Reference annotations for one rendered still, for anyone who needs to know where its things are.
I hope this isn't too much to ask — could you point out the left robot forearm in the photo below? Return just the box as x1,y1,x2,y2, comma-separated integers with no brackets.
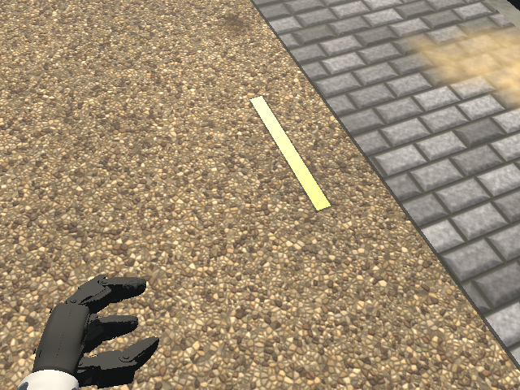
17,370,79,390

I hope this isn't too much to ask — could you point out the left robot hand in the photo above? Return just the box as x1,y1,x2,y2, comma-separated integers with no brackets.
32,275,159,389

